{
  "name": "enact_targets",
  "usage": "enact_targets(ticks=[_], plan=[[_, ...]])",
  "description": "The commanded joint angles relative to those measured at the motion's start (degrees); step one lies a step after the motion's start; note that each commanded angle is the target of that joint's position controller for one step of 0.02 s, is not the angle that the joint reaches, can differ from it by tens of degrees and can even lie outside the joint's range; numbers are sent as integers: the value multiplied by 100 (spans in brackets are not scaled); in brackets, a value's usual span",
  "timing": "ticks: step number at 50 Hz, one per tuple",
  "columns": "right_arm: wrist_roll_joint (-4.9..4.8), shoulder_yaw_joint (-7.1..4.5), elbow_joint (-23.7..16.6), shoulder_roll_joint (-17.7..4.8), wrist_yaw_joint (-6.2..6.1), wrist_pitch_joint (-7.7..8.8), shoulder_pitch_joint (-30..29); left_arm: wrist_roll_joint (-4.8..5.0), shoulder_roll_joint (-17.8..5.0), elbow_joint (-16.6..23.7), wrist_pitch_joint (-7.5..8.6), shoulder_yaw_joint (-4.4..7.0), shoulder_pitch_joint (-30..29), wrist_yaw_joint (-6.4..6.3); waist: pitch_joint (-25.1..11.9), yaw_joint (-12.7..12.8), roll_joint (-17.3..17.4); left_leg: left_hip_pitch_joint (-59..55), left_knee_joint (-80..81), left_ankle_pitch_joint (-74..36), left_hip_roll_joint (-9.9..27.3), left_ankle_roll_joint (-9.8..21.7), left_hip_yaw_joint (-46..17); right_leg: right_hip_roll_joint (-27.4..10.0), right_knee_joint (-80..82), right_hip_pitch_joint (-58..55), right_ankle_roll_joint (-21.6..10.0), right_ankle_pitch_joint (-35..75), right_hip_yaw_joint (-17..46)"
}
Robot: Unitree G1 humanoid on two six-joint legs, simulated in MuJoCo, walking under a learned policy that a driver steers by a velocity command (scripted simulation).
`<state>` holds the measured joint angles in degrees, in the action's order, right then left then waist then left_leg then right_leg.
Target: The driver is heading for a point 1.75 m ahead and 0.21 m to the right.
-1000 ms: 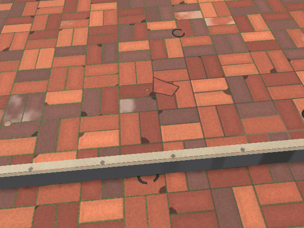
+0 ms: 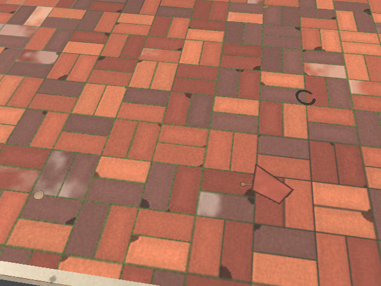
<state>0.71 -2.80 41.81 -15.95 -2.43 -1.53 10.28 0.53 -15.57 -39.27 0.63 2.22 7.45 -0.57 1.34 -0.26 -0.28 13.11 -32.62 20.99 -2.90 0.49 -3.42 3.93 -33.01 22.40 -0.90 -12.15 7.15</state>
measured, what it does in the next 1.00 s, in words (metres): steps on the spot: right foot, then left foot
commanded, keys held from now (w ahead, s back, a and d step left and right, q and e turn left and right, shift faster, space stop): e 0.44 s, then no key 0.10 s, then q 0.46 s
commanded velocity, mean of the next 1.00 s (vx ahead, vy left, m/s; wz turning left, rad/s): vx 0.01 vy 0.00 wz -0.18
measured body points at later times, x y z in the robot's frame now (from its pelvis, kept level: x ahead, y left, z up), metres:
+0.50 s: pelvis -0.01 -0.04 +0.00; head +0.03 -0.07 +0.45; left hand +0.25 +0.17 -0.08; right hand +0.04 -0.36 -0.11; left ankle -0.03 +0.12 -0.66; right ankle -0.01 -0.14 -0.73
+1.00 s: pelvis +0.00 -0.05 +0.00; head +0.02 -0.05 +0.45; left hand +0.20 +0.19 -0.09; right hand +0.08 -0.35 -0.10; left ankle +0.04 +0.09 -0.73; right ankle -0.03 -0.14 -0.73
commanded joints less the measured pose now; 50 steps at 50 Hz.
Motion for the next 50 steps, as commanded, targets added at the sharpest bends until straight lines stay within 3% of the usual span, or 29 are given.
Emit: enact_targets(ticks=[1, 2, 3, 4, 5, 6, 8, 10, 13, 18, 19, 20, 21, 22, 23, 24, 25, 26, 29, 32, 34, 37, 39, 40, 41, 44, 48, 49, 50], plan=[[-23, -203, -238, -451, -15, 75, 434, 50, -932, 541, -58, 321, -250, -79, -979, -141, -626, 35, 212, -565, 32, 0, 32, -1132, 523, -981, -876, 2249, 1698], [-8, -248, -215, -569, -11, 74, 475, 73, -856, 643, -94, 314, -382, -81, -879, -134, -340, -222, 480, -950, 243, 125, -112, -875, 328, -559, -690, 1938, 1407], [13, -321, -212, -777, -16, 61, 419, 100, -781, 727, -115, 309, -445, -70, -666, -58, 259, -440, 788, -1548, 642, 382, -516, -452, -13, 63, -418, 1240, 863], [61, -377, -251, -944, -31, 62, 428, 79, -752, 741, -121, 304, -434, -44, -433, -84, 856, -758, 1125, -2574, 1396, 822, -1187, 40, -632, 840, -81, 130, 220], [123, -373, -363, -939, -59, 100, 275, -2, -759, 757, -106, 330, -368, -1, -449, -84, 1282, -940, 1244, -3675, 2348, 1406, -1812, 75, -1725, 1317, 147, -1711, -176], [122, -329, -475, -838, -83, 140, 250, -9, -978, 712, -107, 432, -285, 27, -443, -117, 845, -953, 1229, -4380, 2699, 1704, -1919, -131, -2877, 1551, 309, -2243, -107], [-3, -313, -575, -808, -111, 198, -153, 67, -811, 585, -223, 433, -37, 43, -248, 124, 289, -1008, 1072, -4313, 2283, 1349, -1128, -379, -3261, 1749, 479, -1792, -21], [-44, -352, -506, -927, -129, 175, 14, 76, -543, 676, -264, 330, -298, 55, -166, -88, 484, -1274, 1067, -4495, 1949, 1178, -556, -438, -2907, 1866, 633, -1267, -323], [-32, -396, -460, -1010, -141, 57, 184, 110, -430, 903, -257, 257, -620, 175, -333, -279, 778, -1363, 1049, -4395, 1795, 1107, 3, -505, -1965, 1310, 654, -984, -713], [-188, -461, -429, -1184, -42, 82, 118, 94, -657, 938, -279, 374, -281, 264, -485, -136, 1021, -1021, 609, -4084, 1912, 870, 416, -334, -280, 21, 293, -467, -1209], [-238, -442, -418, -1110, -25, 129, 65, 74, -710, 856, -278, 429, 14, 239, -548, 35, 941, -799, 189, -3982, 1789, 686, 626, -192, 366, -516, 123, 48, -1292], [-215, -393, -328, -927, 12, 209, 307, 37, -934, 768, -262, 535, 433, 168, -738, 199, 537, -270, -650, -3622, 1471, 330, 987, -157, 962, -1461, -130, 982, -1001], [63, -290, -539, -642, 33, 259, 251, 7, -1557, 822, -241, 691, 868, 48, -1022, 289, -787, 1486, -2302, -913, 961, -231, 1239, -1381, 885, -2939, -713, 3678, 804], [189, -188, -778, -464, 41, 299, 35, -228, -1911, 893, -142, 695, 881, 52, -1595, 281, -1582, 2489, -3588, 2072, 194, -493, 463, -2772, 921, -2978, -2110, 4818, 2719], [46, -289, -631, -805, 54, 249, -103, -217, -1459, 855, -47, 577, 781, 100, -1639, 472, -600, 2411, -4078, 1921, 473, -514, -136, -2654, 1081, -2622, -2137, 3911, 2180], [-80, -293, -600, -839, 45, 199, -163, -163, -1234, 819, 0, 491, 411, 78, -1118, 264, -510, 2385, -3929, 1391, 593, -451, -105, -2276, 1174, -2040, -1760, 3077, 1536], [-57, -306, -476, -807, -13, 152, -85, -63, -1063, 817, -20, 446, 72, 39, -845, 97, -268, 2317, -3580, 938, 681, -463, -85, -1890, 1256, -1666, -1407, 2241, 1185], [8, -331, -453, -854, -60, 100, -59, 2, -968, 829, -47, 396, -170, 14, -677, 2, -361, 2100, -3360, 576, 684, -516, -42, -1715, 1328, -1269, -1254, 1974, 978], [-25, -270, -273, -600, -34, 53, 324, -124, -696, 762, -44, 257, -371, -36, -819, -188, -656, 1291, -2982, -5, 565, -615, 134, -1411, 1421, -733, -1180, 1890, 368], [-23, -103, -260, -248, 17, 64, 116, -204, -350, 543, 7, 125, -299, -61, -742, -19, -780, 640, -1529, -226, 739, -589, 137, -1310, 1504, -642, -1082, 1033, 87], [-61, -111, -310, -399, 62, 73, -25, -266, -511, 378, 5, 150, -125, -38, -555, 135, -859, 369, -1004, -107, 697, -524, 215, -1455, 1584, -593, -1166, 251, 261], [-101, -168, -345, -642, 97, 115, 29, -153, -780, 315, -50, 209, -234, -65, -193, 27, -710, 236, -59, -467, 531, -300, 408, -1540, 1449, -577, -1083, -419, 464], [-8, -181, -442, -829, 93, 154, 17, -112, -756, 190, -38, 210, 80, -114, -113, 52, -263, 98, 485, -1776, 735, -41, 15, -1332, 1079, -641, -670, -321, 323], [-25, -253, -485, -1134, 71, 168, 15, -191, -745, 254, -15, 228, 253, -125, -181, 297, 397, 102, 365, -2603, 1012, 206, -371, -911, 701, -592, -420, -415, -89], [-113, -308, -423, -1134, 88, 167, 52, -220, -651, 313, -22, 228, 108, -167, -239, 250, 925, 432, 668, -2018, 1143, 543, -830, -424, 313, -702, -138, -468, -747], [-16, -257, -542, -897, 75, 223, 24, -133, -374, 445, -107, 233, -296, -229, -240, 59, 1468, 270, 1215, -1864, 1601, 979, -1874, -83, -564, -305, 56, -579, -830], [-165, -329, -749, -942, 38, 225, -257, -85, -301, 392, -23, 282, 108, -94, -579, 227, 1167, -132, 707, -2646, 1422, 840, -1867, -117, 164, -459, -86, -704, -639], [-201, -329, -832, -880, 13, 168, -351, -84, -390, 327, 1, 323, 293, -62, -693, 265, 948, 118, 453, -2387, 1220, 635, -1691, -294, 627, -958, -127, -12, -567], [-176, -283, -938, -670, -3, 127, -337, -136, -718, 322, -6, 418, 468, -65, -773, 198, 226, 744, -301, -1608, 818, 333, -1254, -970, 992, -1548, -344, 851, 19]])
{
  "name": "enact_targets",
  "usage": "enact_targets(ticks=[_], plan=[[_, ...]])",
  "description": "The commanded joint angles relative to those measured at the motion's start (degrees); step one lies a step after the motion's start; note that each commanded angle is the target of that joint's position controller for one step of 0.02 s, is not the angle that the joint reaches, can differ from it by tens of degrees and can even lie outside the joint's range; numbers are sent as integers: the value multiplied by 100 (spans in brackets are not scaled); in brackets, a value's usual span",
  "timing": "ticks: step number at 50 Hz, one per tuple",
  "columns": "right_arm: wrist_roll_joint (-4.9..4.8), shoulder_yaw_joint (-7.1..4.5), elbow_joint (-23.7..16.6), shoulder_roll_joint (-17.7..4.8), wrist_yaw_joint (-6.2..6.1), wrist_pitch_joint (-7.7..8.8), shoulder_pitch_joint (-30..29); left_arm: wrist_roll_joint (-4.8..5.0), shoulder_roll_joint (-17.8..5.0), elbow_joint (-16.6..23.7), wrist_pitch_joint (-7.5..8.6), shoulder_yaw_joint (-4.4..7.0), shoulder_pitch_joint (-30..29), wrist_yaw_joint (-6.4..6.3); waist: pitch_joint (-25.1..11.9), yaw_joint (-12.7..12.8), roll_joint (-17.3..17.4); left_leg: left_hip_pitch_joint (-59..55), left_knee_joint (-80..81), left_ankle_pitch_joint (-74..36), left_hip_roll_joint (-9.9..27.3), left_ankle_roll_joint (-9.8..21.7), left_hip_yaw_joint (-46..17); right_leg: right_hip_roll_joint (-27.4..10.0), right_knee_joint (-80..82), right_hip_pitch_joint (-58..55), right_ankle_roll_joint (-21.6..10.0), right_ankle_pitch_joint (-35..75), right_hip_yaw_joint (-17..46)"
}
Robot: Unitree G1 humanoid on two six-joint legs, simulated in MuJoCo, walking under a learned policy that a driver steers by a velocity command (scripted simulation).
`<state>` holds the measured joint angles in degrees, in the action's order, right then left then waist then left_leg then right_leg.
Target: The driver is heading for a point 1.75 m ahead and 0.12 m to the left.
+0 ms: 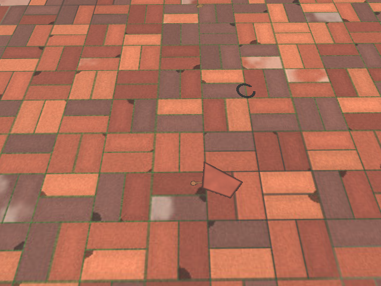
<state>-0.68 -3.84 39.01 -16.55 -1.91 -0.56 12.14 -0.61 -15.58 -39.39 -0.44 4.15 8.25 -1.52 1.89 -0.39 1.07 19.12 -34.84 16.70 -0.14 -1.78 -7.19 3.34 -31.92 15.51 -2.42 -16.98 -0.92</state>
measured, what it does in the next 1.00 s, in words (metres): steps on the spot: left foot, then right foot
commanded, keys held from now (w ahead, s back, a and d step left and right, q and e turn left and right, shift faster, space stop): q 0.34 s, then no key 0.10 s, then e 0.54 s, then w+e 0.02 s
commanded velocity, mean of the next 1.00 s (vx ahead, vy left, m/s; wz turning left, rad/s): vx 0.00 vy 0.00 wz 0.09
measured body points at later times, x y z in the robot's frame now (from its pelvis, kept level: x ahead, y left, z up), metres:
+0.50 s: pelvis -0.02 +0.05 +0.01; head +0.01 +0.08 +0.45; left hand +0.02 +0.37 -0.11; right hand +0.23 -0.15 -0.06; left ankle -0.04 +0.15 -0.73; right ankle -0.02 -0.09 -0.68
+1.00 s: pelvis -0.04 +0.01 +0.00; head +0.00 -0.01 +0.45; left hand +0.07 +0.31 -0.09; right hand +0.14 -0.27 -0.11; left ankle -0.06 +0.15 -0.68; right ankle -0.06 -0.07 -0.73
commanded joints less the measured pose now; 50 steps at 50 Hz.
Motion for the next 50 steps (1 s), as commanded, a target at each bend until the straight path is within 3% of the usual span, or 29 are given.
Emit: enact_targets(ticks=[1, 2, 3, 4, 5, 7, 11, 15, 18, 19, 20, 21, 22, 23, 24, 25, 26, 28, 30, 32, 34, 39, 43, 45, 46, 47, 48, 49, 50], plan=[[-36, -144, -782, -485, -49, -6, -385, -73, -1124, 279, 73, 327, 380, 62, -565, 26, -1474, 1251, -934, 501, -271, 148, 94, -1858, 1283, -1105, -898, 2215, 2016], [67, -253, -723, -779, -50, -19, -261, -120, -851, 423, 123, 243, 337, 72, -648, 142, -1510, 1591, -2461, 2078, -158, -118, 130, -2645, 1371, -1169, -1583, 3194, 2597], [18, -368, -599, -999, -7, -46, -104, -107, -688, 466, 161, 170, 251, 57, -631, 63, -868, 1669, -3348, 2005, -69, -172, -96, -2631, 1328, -1083, -1639, 3418, 2335], [-34, -384, -471, -911, 1, -110, 33, -78, -674, 518, 179, 163, -33, 30, -549, -118, -488, 1677, -3609, 1649, 26, -237, -99, -2317, 1244, -994, -1387, 3184, 1786], [-44, -349, -465, -781, 3, -158, 10, -5, -709, 523, 192, 175, -216, 6, -385, -144, -459, 1820, -3473, 1256, 108, -304, -58, -2120, 1271, -972, -1210, 2967, 1412], [-49, -260, -564, -531, 27, -189, -293, -12, -763, 458, 154, 177, -82, -89, -348, 25, -584, 1823, -3165, 769, 144, -449, 224, -1862, 1343, -1052, -1128, 3016, 877], [-42, -134, -856, -322, 152, -171, -783, -21, -945, 343, 55, 243, 210, -172, -631, 282, -807, 1413, -1975, 673, 272, -484, 582, -1944, 1311, -1454, -1162, 3117, 383], [-48, -165, -970, -492, 252, -215, -771, 36, -1188, 312, 23, 327, 155, -79, -692, 277, -1015, 630, -995, 596, 235, -262, 939, -2134, 1251, -1224, -1114, 3088, 123], [-44, -216, -954, -523, 296, -258, -539, 176, -1221, 258, 47, 343, 44, -36, -662, 83, -1041, -12, 222, 35, 126, 76, 1096, -2123, 874, -1070, -814, 2766, -56], [-22, -247, -876, -553, 281, -249, -325, 224, -1107, 194, 47, 307, 94, -36, -679, -26, -925, -533, 934, -460, -22, 264, 1143, -1965, 545, -838, -574, 2472, -233], [12, -318, -820, -777, 225, -231, -91, 166, -867, 65, 64, 229, 398, -18, -798, -47, -405, -1404, 1357, -1388, 87, 463, 789, -1690, -53, -237, -176, 1850, -558], [73, -410, -925, -1282, 114, -190, 155, -163, -440, 255, 86, 60, 339, 31, -996, 11, 1207, -2576, 1231, -3940, 1514, 982, -1001, -1087, -1664, 1341, 410, -807, -988], [256, -370, -963, -1353, 125, -77, 62, -124, -593, 409, 74, 91, -13, -9, -1083, -188, 1442, -1993, 1278, -4342, 2475, 2177, -1890, -582, -2836, 2003, 702, -2272, -304], [274, -257, -917, -976, 164, 43, -22, 13, -889, 310, 25, 176, -116, -18, -1094, -290, 748, -1722, 1362, -3940, 2194, 2182, -1356, -766, -3320, 1876, 731, -2093, 179], [256, -147, -825, -693, 169, 128, -336, 105, -811, 228, -17, 166, -40, -6, -914, -69, 704, -1452, 1383, -3417, 1795, 1838, -812, -849, -3208, 1748, 701, -1684, 332], [204, -89, -792, -517, 172, 161, -635, 87, -751, 48, -57, 163, 141, -23, -836, 83, 529, -1297, 1433, -2961, 1515, 1551, -489, -900, -2955, 1581, 727, -1325, 374], [169, -15, -733, -346, 164, 191, -849, 23, -742, -47, -96, 162, 253, -29, -767, 181, 567, -1044, 1469, -3124, 1411, 1450, -245, -888, -2798, 1275, 795, -914, 378], [245, 46, -584, -217, 135, 227, -919, 77, -605, -225, -120, 120, 515, 7, -778, 291, 655, -764, 1528, -3143, 1217, 1375, 203, -791, -2387, 656, 876, -525, 366], [279, 12, -495, -322, 100, 218, -907, 114, -554, -195, -117, 65, 324, 14, -654, 145, 665, -808, 1553, -2677, 1194, 1355, 331, -763, -1729, 465, 868, -480, 307], [244, -87, -387, -629, 47, 151, -751, 122, -689, -71, -126, 77, 95, -6, -528, -28, 675, -991, 1558, -2353, 1434, 1517, 84, -728, -1559, 622, 835, -740, 216], [192, -155, -317, -796, 7, 79, -653, 153, -767, -13, -145, 94, 75, -18, -418, -117, 646, -1151, 1585, -2113, 1678, 1668, -166, -731, -1650, 887, 800, -1006, 175], [166, -203, -241, -796, -54, -6, -749, 151, -597, 48, -177, 66, 131, 23, -458, -88, 514, -1371, 1526, -2643, 1928, 1762, -108, -765, -1720, 979, 693, -1230, 52], [94, -253, -201, -873, -86, -68, -915, 175, -545, 61, -193, 64, 325, 147, -695, 88, 581, -1405, 1213, -3066, 1893, 1539, 336, -626, -846, 388, 469, -754, -232], [-19, -270, -110, -854, -98, -115, -875, 153, -609, -49, -193, 108, 684, 193, -734, 291, 515, -1077, 704, -2372, 1647, 1069, 764, -409, 437, -355, 151, 335, -387], [13, -242, -25, -670, -71, -106, -613, 121, -956, -60, -189, 213, 813, 144, -674, 233, -184, -318, -137, -1265, 1264, 531, 1238, -707, 980, -1029, -149, 1516, 313], [336, -115, -276, -280, -28, -74, -773, 94, -1643, 91, -160, 363, 891, 22, -587, 99, -1925, 1558, -1879, 1697, 342, -182, 1729, -2278, 1029, -1887, -1008, 3977, 2520], [235, -158, -437, -477, -68, -25, -1386, -163, -1578, 252, -20, 310, 903, 89, -779, 536, -1429, 1820, -2944, 2465, -55, -248, 696, -2737, 1251, -1343, -1888, 4103, 3064], [106, -225, -387, -659, -70, -40, -1335, -176, -1482, 273, 104, 284, 608, 120, -625, 361, -872, 1910, -3327, 2017, 84, -203, 400, -2417, 1299, -1244, -1745, 3682, 2531], [91, -261, -295, -728, -52, -31, -1109, -4, -1370, 230, 159, 289, 421, 87, -570, 170, -650, 2045, -3207, 1343, 189, -156, 340, -2017, 1373, -1297, -1393, 2481, 2173]])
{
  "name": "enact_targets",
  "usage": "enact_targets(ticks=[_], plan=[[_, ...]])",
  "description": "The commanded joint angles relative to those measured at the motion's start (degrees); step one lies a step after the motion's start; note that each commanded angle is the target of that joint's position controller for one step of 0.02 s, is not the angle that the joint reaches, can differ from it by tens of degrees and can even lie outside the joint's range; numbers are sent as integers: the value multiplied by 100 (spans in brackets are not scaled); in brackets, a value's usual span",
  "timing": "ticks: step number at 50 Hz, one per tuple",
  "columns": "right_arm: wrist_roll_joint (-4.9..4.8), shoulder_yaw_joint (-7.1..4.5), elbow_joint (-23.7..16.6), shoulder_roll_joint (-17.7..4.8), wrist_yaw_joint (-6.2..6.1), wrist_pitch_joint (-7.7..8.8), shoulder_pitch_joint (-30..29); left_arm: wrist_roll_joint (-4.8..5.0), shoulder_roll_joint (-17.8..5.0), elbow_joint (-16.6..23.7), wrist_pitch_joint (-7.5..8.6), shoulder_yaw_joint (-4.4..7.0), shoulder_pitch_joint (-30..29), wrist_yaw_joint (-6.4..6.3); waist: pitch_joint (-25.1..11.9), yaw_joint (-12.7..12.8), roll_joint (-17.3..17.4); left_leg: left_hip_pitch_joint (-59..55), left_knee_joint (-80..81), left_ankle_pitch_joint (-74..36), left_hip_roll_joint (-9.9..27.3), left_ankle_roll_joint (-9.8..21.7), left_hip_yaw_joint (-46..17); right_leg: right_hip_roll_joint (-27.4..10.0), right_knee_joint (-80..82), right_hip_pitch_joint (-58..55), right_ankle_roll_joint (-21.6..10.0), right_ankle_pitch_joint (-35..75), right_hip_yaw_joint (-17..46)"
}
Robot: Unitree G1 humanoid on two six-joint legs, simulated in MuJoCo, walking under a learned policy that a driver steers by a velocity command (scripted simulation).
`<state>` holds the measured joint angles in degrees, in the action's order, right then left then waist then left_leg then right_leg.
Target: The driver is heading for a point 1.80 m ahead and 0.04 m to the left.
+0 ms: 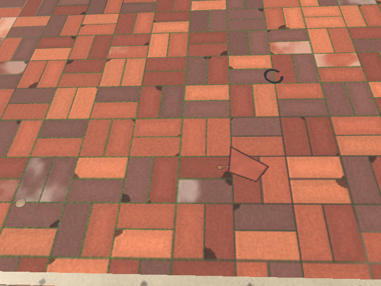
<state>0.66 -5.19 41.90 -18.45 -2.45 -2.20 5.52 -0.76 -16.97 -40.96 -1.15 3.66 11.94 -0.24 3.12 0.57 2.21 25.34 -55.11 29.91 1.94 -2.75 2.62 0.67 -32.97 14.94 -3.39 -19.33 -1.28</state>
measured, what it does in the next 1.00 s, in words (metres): walks ahead: left foot, then right foot 0.11 m higher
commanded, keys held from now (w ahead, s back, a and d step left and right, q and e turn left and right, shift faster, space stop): w+e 0.22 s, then w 0.14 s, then w+q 0.64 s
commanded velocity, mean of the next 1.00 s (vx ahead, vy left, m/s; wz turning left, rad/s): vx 0.39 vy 0.00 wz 0.01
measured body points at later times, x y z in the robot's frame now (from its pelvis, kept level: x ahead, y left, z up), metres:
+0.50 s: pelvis +0.12 +0.01 +0.00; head +0.13 +0.02 +0.45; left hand +0.26 +0.26 -0.11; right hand +0.23 -0.28 -0.08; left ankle +0.15 +0.11 -0.73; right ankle -0.01 -0.08 -0.69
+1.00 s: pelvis +0.34 -0.06 -0.01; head +0.39 -0.07 +0.44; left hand +0.54 +0.17 -0.09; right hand +0.37 -0.33 -0.14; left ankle +0.24 +0.08 -0.56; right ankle +0.24 -0.19 -0.73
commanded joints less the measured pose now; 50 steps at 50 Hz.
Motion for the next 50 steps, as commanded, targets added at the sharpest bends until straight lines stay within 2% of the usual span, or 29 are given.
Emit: enact_targets(ticks=[1, 2, 4, 6, 11, 17, 19, 21, 22, 23, 24, 25, 27, 29, 33, 34, 36, 37, 39, 41, 42, 43, 44, 45, 46, 47, 48, 49, 50], plan=[[-8, -158, -490, -583, 11, 158, -372, 174, -1028, 366, 232, 287, 3, -74, -655, 47, -622, 1586, -981, -427, 52, -46, -654, -1546, 1634, -1342, -1060, 1399, 2196], [4, -169, -473, -577, 35, 185, -351, 252, -904, 356, 237, 228, 22, -109, -546, 35, -701, 1622, -889, -890, 53, -55, -647, -1406, 1869, -1295, -990, 451, 2234], [-58, -157, -469, -492, 94, 297, -372, 184, -811, 392, 260, 174, 156, -157, -374, 46, -905, 1651, -608, -1473, -14, -55, -630, -1274, 2219, -1286, -946, -439, 2322], [-57, -148, -472, -456, 102, 423, -494, 127, -838, 411, 311, 183, 307, -189, -302, 110, -873, 1623, 10, -1780, -65, -83, -626, -1203, 2312, -1401, -896, -218, 2245], [-90, -65, -494, -256, 170, 645, -683, 147, -979, 437, 340, 249, 457, -183, -205, 225, -1024, 939, 1566, -2034, -225, -233, -595, -987, 2175, -1031, -906, 270, 2096], [-158, 29, -510, -260, 334, 844, -697, 170, -839, 349, 347, 186, 679, -82, -231, 396, -1098, 8, 2357, -1836, -218, -9, -408, -1137, 1896, -706, -955, 186, 2348], [-153, 20, -470, -321, 351, 912, -466, 166, -796, 343, 344, 151, 565, -58, -217, 197, -1101, -401, 2769, -1844, -247, 198, -275, -1166, 1678, -712, -895, 646, 2424], [-87, -43, -261, -414, 318, 934, 216, 124, -647, 390, 350, 78, 445, -84, -590, -175, -1056, -1528, 3232, -2103, -347, 454, -201, -844, 916, -612, -669, 2155, 2121], [-49, -92, -145, -587, 291, 936, 960, 71, -409, 482, 371, -7, 268, -99, -1090, -510, -642, -2555, 3284, -2346, 194, 740, -923, -511, -338, -217, -428, 2599, 1675], [42, -258, 1, -1274, 303, 893, 1674, 86, -244, 670, 455, -66, 492, -133, -1409, -483, 877, -3873, 3524, -2474, 1228, 1650, -2923, 282, -2165, 1445, 92, 1410, 873], [-116, -220, 157, -995, 389, 870, 1934, 154, -477, 634, 506, -27, 624, -150, -1168, -509, 1202, -4032, 4104, -1456, 1911, 2268, -4384, 420, -3508, 2682, 332, -1302, 736], [-205, -75, 126, -596, 406, 846, 1669, 244, -730, 595, 545, 52, 526, -81, -431, -390, 637, -3528, 4122, -420, 1878, 2230, -4120, 40, -4248, 3317, 295, -1164, 840], [-117, 38, 43, -330, 361, 695, 1452, 167, -412, 665, 644, -41, 100, 56, 88, -349, 155, -2861, 4323, -98, 1366, 1979, -3332, -243, -4461, 3785, 285, -295, 644], [-50, 115, -1, -224, 290, 620, 1394, 33, -255, 732, 704, -57, -6, 124, 111, -191, 169, -2306, 4437, -974, 987, 1836, -2849, -377, -4365, 3520, 400, 228, 490], [-64, 96, 49, -343, 116, 513, 1626, -36, 98, 770, 656, -178, -58, 133, -59, -75, 483, -1630, 4371, -2553, 693, 1889, -2162, -300, -4083, 3192, 779, 690, 9], [-48, 114, -5, -293, 92, 483, 1649, -31, 126, 853, 650, -214, -202, 131, 3, -92, 321, -1444, 4303, -2646, 650, 1845, -2089, -355, -3722, 3110, 833, 863, 51], [-55, 119, 61, -285, 27, 422, 1971, -39, 336, 1035, 643, -309, -648, 138, 31, -237, 373, -1679, 4111, -2772, 787, 1799, -2322, -333, -3847, 3467, 832, 710, 4], [-166, 123, 161, -257, -5, 328, 2318, -37, 342, 1183, 660, -331, -950, 131, 46, -360, 258, -2320, 3999, -2605, 781, 1845, -2515, -225, -4061, 4229, 860, 60, -133], [-210, 156, 451, 3, -118, 217, 3316, -22, 464, 1535, 821, -422, -1871, 195, 88, -777, 362, -4091, 3669, -3430, 880, 1657, -2911, -216, -3543, 5248, 715, -491, -177], [-210, 200, 541, 159, -176, 61, 3357, 59, 385, 1705, 919, -407, -2126, 223, -196, -672, 660, -4512, 3280, -4826, 736, 1271, -2862, -48, -1889, 4337, 546, -851, -119], [-173, 219, 410, 50, -165, -1, 2709, 104, 187, 1612, 933, -301, -1722, 206, -514, -200, 777, -3894, 2865, -6601, 344, 961, -2381, 234, -510, 2578, 445, -639, -178], [-110, 157, 336, -258, -139, 1, 2383, 162, -306, 1501, 944, -59, -1225, 168, -1032, 132, 768, -3660, 2001, -7837, 171, 741, -2339, 234, 756, 1019, 405, 166, 88], [-187, 78, 137, -553, -132, 83, 1781, 302, -486, 1068, 869, 114, -261, 67, -1357, 559, 699, -2943, 1229, -7415, 135, 661, -2416, 12, 2259, -686, 375, 2145, 324], [-156, 68, -229, -466, -65, 257, 989, 319, -699, 520, 718, 269, 1145, -116, -1446, 1035, 228, -710, -466, -5128, -279, 489, -2122, -579, 2665, -3205, 392, 3766, 545], [160, 231, -272, 467, 46, 422, 1608, 213, -968, 212, 575, 226, 1578, -111, -1272, 403, -1618, 2713, -2343, 1491, -980, 423, -1618, -1848, 207, -5700, 500, 9359, 1207], [-94, 232, -201, 325, 153, 607, 2221, -122, -720, 287, 319, 169, 1855, -159, -1989, 452, -1648, 3691, -4100, 1420, -946, 288, -1662, -3136, -769, -5585, -262, 11291, 1465], [-272, 181, -247, 74, 209, 614, 1878, -268, -471, 309, 129, 137, 1694, -163, -2018, 672, -1416, 3984, -5288, 1142, -836, 165, -1360, -2980, -456, -5048, -543, 10205, 1149], [-433, 250, -632, 234, 150, 514, 1163, -174, -314, 174, 93, 140, 1290, -121, -1506, 608, -1818, 4712, -5674, 1044, -488, 130, -705, -2677, 302, -4601, -663, 7228, 1080], [-510, 389, -838, 609, 106, 362, 587, -117, 124, 87, 89, 9, 814, -106, -674, 431, -1654, 5136, -6067, 1189, -225, 71, -365, -2365, 1022, -3794, -618, 5290, 796]])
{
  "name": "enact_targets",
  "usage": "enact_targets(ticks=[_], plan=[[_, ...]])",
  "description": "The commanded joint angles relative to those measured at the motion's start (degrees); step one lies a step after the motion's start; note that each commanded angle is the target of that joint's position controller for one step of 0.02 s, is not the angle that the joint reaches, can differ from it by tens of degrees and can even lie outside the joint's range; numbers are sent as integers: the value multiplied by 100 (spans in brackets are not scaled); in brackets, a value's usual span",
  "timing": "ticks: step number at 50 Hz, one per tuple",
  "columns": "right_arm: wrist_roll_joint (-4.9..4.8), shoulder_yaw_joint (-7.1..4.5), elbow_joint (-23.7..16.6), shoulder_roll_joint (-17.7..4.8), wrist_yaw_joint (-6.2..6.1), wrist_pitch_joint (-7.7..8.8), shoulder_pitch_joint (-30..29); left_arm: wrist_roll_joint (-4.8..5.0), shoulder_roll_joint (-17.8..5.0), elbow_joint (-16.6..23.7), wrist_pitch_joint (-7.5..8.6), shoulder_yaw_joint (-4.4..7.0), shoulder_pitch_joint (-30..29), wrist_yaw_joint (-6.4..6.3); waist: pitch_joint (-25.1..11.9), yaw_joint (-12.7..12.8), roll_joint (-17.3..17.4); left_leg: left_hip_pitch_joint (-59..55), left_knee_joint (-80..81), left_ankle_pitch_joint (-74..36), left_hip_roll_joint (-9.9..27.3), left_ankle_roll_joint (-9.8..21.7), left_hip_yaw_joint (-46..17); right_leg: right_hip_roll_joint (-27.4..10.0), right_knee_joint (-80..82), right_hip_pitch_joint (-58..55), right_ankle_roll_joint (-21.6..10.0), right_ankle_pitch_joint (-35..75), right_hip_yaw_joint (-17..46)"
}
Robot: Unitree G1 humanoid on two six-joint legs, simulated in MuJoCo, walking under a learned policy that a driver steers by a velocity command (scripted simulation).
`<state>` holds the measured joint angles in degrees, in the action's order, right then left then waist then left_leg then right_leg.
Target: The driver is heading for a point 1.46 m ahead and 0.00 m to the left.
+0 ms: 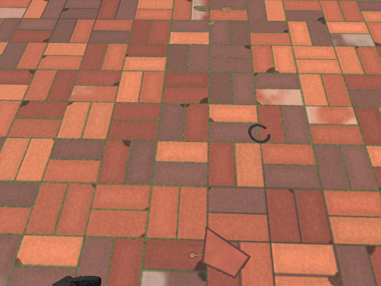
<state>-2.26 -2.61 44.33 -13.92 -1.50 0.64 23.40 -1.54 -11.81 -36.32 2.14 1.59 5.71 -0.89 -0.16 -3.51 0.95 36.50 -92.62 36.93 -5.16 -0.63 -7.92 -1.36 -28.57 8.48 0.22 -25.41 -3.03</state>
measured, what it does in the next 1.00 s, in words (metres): climbs: left foot 0.12 m higher, then right foot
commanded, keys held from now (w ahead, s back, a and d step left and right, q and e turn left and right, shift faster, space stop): w+q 0.24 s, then w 0.20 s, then w+e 0.56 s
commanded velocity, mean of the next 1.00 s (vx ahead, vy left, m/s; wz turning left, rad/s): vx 0.50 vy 0.00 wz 0.06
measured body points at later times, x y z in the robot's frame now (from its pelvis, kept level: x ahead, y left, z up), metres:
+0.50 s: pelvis +0.28 -0.01 +0.14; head +0.30 +0.02 +0.59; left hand +0.50 +0.25 +0.09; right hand +0.39 -0.25 +0.03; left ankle +0.21 +0.05 -0.61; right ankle +0.44 -0.14 -0.53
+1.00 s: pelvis +0.59 -0.04 +0.14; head +0.62 -0.05 +0.59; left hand +0.63 +0.24 +0.03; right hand +0.80 -0.28 +0.06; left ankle +0.73 +0.16 -0.53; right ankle +0.57 -0.10 -0.61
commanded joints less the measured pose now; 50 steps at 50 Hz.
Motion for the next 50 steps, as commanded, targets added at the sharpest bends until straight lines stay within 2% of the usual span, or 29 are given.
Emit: enact_targets(ticks=[1, 2, 3, 4, 5, 6, 7, 8, 9, 10, 11, 12, 13, 14, 16, 19, 22, 24, 28, 32, 34, 35, 36, 37, 38, 40, 42, 44, 50], plan=[[-185, 276, -1345, 451, 40, -42, -1653, 18, -158, -561, -179, 109, 1126, -10, 633, 664, -1444, 4010, -2666, 661, 558, -123, 864, -1887, 1109, -1939, -839, 5401, 608], [-125, 367, -1661, 544, 75, -125, -1869, 153, -122, -668, -91, 50, 649, -26, 1262, 255, -1224, 3537, -2119, 618, 753, -71, 861, -1710, 1783, -647, -602, 4551, 184], [-42, 464, -1988, 665, 197, -60, -1998, 243, 18, -799, -57, 22, 340, -52, 1623, -113, -994, 2990, -999, 205, 827, 49, 1136, -1132, 1808, 435, -281, 4759, -469], [85, 505, -1976, 586, 326, 1, -1593, 169, -430, -735, -20, 142, 11, -180, 1328, -389, -892, 1257, 610, -517, 612, 37, 1681, -572, 1887, 1588, -284, 5517, -978], [189, 345, -1904, 196, 379, 117, -947, 62, -1058, -586, -9, 265, -123, -277, 468, -664, -777, -953, 2123, -1304, 297, 23, 1835, -436, 1700, 2126, -457, 7398, -1019], [362, 98, -1620, -224, 347, 172, -386, -33, -1805, -394, 134, 476, -207, -281, -613, -823, -1057, -2146, 1672, -1411, -145, 65, 2143, -1046, 1352, 1625, -819, 10361, -590], [306, -106, -1413, -627, 271, 72, 494, 43, -2218, -373, 198, 574, -416, -227, -1319, -1281, -1292, -2371, 1986, -1386, -84, 266, 1822, -1505, 533, 598, -994, 11937, -493], [336, -247, -1229, -996, 205, -95, 1250, 342, -2194, -341, 237, 586, -619, -91, -1788, -1696, -1058, -2886, 3026, -1628, -157, 559, 1475, -1550, -869, -105, -977, 12144, -431], [305, -384, -1178, -1373, 171, -195, 1491, 635, -1755, -223, 314, 502, -536, 4, -1661, -1794, -39, -3816, 4938, -2442, -63, 1013, 252, -936, -3299, 523, -665, 7792, -187], [312, -343, -1343, -1758, 66, -109, 349, 222, -631, 0, 365, 171, 220, 242, -1738, -384, 2660, -3998, 6271, -2922, 1324, 2140, -3443, 792, -6244, 2207, -341, 340, 230], [354, -165, -1710, -1187, 86, 59, -11, 136, -1264, -186, 557, 328, 566, 450, -2541, -470, 1578, -4128, 6962, -1408, 1917, 2509, -4798, 672, -7403, 2652, -573, 319, 1657], [226, -108, -1521, -1077, 185, 193, 49, 250, -1184, 170, 565, 297, 66, 480, -1385, -399, 694, -3382, 7414, -712, 1969, 2299, -4673, 683, -7625, 3243, -598, 248, 1424], [81, -106, -1329, -928, 276, 258, -274, 220, -655, 369, 556, 91, 21, 400, -56, 28, -126, -2379, 7372, -1316, 1840, 2063, -3912, 463, -7501, 3662, -446, 436, 1205], [84, -106, -1203, -799, 310, 325, -339, 116, -448, 501, 565, 0, 49, 308, 207, 164, -217, -2332, 7124, -2452, 1560, 1932, -3453, 407, -7461, 3689, -313, 359, 1133], [192, 45, -1077, -266, 250, 354, -400, 207, -371, 635, 497, -92, 342, 323, 102, 494, -202, -2398, 6968, -3245, 1063, 1663, -1955, 211, -6804, 3477, -337, 132, 1099], [150, 23, -1028, -436, 148, 446, -483, 176, -849, 595, 414, 3, 52, 239, 131, 388, -400, -3052, 7579, -4388, 1152, 1532, -1250, -167, -4646, 3597, -135, 632, 656], [103, 17, -666, -518, 51, 368, -96, 73, -437, 722, 380, -138, -454, 219, 12, 124, -112, -3087, 7755, -5089, 972, 1380, -580, -161, -2916, 3320, 34, 1436, 231], [127, -6, -524, -701, 26, 284, -38, 154, -244, 749, 369, -202, -865, 266, 73, -95, 373, -2862, 7955, -4691, 878, 1262, -153, -44, -1637, 2777, 84, 2168, -18], [122, -102, -355, -1072, 166, 381, 95, 322, -610, 719, 337, -48, -1275, 321, 246, -366, 553, -3254, 8222, -4099, 1450, 1237, -277, -20, -448, 2380, -36, 2988, 85], [158, -175, -233, -1198, 174, 401, -131, 284, -876, 626, 341, 121, -928, 415, 78, -35, 505, -4102, 7547, -5881, 1732, 994, 58, 153, -135, 2075, -477, 2338, 113], [242, -192, -289, -1206, 116, 330, -324, 260, -1178, 277, 301, 316, 231, 366, -598, 589, 450, -3997, 6116, -7364, 1446, 759, 460, 468, 100, 651, -748, 2348, -88], [348, -144, -421, -1096, 70, 320, -312, 252, -1404, 105, 275, 404, 1144, 319, -1178, 936, 182, -2989, 4796, -6478, 1317, 595, 548, -32, -154, -889, -987, 2537, 599], [369, 26, -625, -561, 104, 397, 310, 139, -1963, 107, 296, 518, 1607, 313, -1948, 662, -1331, -624, 2359, -2803, 296, 63, 726, -1468, 28, -3029, -2050, 1817, 3457], [286, 51, -577, -717, 159, 521, 343, 217, -1544, 38, 278, 450, 1686, 334, -2353, 747, -1422, 192, 1468, -763, 106, 34, 27, -1747, 1088, -3259, -2239, 428, 5119], [90, -44, -735, -1075, 232, 618, -278, 250, -1305, 106, 249, 390, 1329, 294, -1367, 814, -975, 660, 1276, -1193, 450, 91, -101, -1573, 1271, -2450, -1927, -37, 4412], [202, -22, -935, -1023, 188, 734, -957, 201, -1181, 182, 220, 334, 918, 273, -368, 582, 16, 561, 1832, -1865, 829, 83, 139, -1145, 1450, -893, -1717, 1121, 3275], [323, -51, -984, -979, 123, 672, -817, 143, -1088, 228, 253, 292, 767, 253, -231, 251, -173, 174, 2311, -2147, 1040, -24, 142, -818, 1639, -212, -1690, 2060, 2819], [361, -30, -964, -878, 79, 582, -729, 209, -1083, 156, 270, 292, 829, 211, -191, 183, -342, 166, 2681, -2158, 1088, -186, 251, -680, 1667, 99, -1734, 2635, 2479], [366, 63, -1269, -548, 51, 575, -2033, 288, -1336, -191, 182, 356, 1457, 46, -12, 630, -462, -150, 5081, -3880, 716, -402, 422, -194, 1491, 555, -1319, 3074, 1929]])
